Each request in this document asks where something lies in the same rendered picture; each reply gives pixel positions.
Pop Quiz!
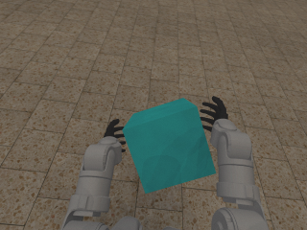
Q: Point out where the right robot upper arm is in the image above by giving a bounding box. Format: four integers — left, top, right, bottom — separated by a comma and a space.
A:
211, 207, 269, 230

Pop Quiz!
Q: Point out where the left robot hand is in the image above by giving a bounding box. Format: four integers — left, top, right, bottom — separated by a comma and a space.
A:
103, 119, 126, 152

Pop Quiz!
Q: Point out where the right robot hand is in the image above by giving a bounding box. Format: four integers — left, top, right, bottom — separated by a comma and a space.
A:
200, 96, 228, 132

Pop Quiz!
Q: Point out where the carton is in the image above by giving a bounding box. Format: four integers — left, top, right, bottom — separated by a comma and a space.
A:
122, 98, 216, 194

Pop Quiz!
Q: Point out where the robot left thigh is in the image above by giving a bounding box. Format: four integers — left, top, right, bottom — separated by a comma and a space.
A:
110, 216, 143, 230

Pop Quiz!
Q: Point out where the left robot upper arm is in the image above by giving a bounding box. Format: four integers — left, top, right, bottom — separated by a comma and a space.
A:
62, 220, 109, 230

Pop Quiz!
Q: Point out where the left robot forearm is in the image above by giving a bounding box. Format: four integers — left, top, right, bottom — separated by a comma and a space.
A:
60, 136, 122, 230

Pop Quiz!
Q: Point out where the right robot forearm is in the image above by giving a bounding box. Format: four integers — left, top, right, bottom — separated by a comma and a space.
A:
209, 118, 270, 230

